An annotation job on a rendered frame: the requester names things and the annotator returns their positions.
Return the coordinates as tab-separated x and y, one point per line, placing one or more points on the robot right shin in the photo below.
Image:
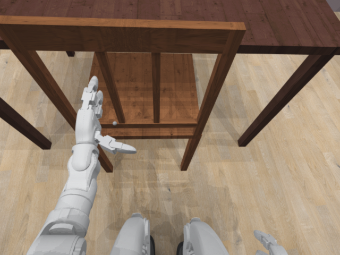
185	252

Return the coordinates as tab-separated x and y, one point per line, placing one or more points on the right robot hand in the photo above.
270	243

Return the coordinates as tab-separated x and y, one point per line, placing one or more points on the table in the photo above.
298	27

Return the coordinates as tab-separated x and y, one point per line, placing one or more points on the chair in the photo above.
151	93

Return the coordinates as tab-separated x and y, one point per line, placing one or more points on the robot shin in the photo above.
145	249
185	252

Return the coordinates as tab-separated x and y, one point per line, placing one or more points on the robot left forearm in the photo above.
71	214

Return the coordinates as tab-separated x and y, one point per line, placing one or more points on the robot left upper arm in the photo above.
59	245

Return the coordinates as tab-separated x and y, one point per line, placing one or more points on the robot left shin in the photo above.
145	249

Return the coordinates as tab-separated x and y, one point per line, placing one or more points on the left robot hand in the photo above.
87	122

